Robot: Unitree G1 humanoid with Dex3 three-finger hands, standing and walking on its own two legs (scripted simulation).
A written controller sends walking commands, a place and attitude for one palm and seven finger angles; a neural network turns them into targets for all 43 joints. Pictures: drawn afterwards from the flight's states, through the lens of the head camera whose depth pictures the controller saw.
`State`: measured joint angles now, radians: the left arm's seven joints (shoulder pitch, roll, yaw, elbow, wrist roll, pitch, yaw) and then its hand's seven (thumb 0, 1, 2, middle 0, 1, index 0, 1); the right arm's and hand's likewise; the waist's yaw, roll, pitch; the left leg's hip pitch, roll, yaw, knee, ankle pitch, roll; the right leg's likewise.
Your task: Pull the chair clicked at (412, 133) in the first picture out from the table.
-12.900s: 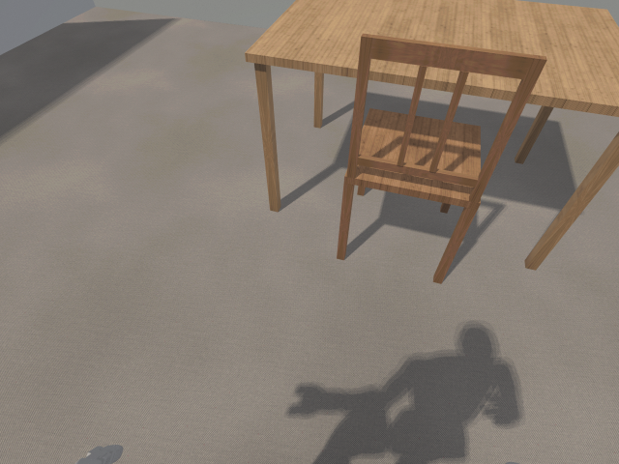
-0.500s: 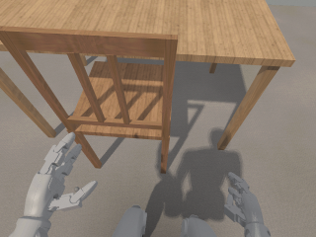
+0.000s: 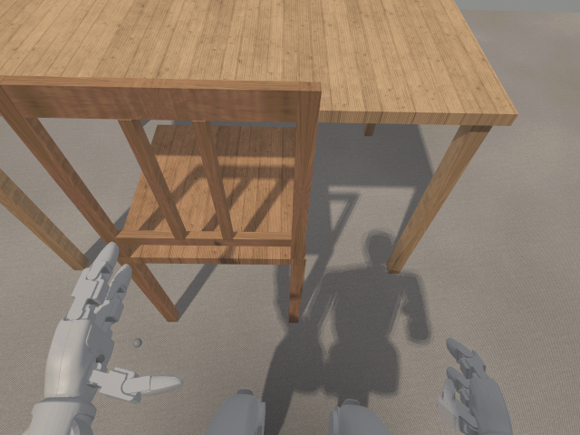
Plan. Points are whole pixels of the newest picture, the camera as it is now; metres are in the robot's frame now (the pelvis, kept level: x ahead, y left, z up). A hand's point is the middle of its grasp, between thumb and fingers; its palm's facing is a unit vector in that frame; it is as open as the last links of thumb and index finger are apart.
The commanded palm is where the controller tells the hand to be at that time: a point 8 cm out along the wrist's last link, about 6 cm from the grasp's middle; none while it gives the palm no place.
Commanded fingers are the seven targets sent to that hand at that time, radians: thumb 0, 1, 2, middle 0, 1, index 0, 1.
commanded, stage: raise the hand toward the chair's back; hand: left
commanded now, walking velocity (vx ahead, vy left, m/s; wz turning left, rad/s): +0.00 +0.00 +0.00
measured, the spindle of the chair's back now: (159, 187) +0.49 +0.25 +0.00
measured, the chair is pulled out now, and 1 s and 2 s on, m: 0.00 0.00 0.00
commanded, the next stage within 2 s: aim the fingers beside a spindle in 0.94 s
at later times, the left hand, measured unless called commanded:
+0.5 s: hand (112, 315) +0.25 +0.23 +0.06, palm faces +0.05 -1.00 -0.06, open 16.9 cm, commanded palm +0.23 +0.28 +0.06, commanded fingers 0.00 -0.50 0.30 -0.06 -0.08 -0.06 -0.08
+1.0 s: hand (124, 311) +0.26 +0.22 +0.06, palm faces +0.06 -1.00 -0.05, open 16.9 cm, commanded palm +0.23 +0.27 +0.06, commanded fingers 0.00 -0.50 0.30 -0.06 -0.08 -0.06 -0.08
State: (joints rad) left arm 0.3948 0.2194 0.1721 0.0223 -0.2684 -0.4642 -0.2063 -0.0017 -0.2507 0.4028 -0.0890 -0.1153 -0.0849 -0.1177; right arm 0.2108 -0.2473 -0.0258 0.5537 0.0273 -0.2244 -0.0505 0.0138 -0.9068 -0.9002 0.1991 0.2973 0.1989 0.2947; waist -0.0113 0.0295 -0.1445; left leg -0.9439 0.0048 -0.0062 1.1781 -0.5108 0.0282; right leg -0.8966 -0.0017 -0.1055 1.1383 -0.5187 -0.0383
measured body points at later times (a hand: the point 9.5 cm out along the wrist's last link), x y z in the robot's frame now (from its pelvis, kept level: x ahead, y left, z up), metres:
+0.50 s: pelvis +0.01 +0.02 +0.01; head +0.08 +0.03 +0.45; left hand +0.24 +0.28 +0.06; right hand +0.18 -0.22 -0.07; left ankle +0.03 +0.10 -0.65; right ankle +0.02 -0.10 -0.65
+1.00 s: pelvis +0.01 +0.01 +0.01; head +0.08 +0.02 +0.46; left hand +0.25 +0.27 +0.06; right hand +0.19 -0.22 -0.07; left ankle +0.03 +0.10 -0.65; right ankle +0.02 -0.10 -0.65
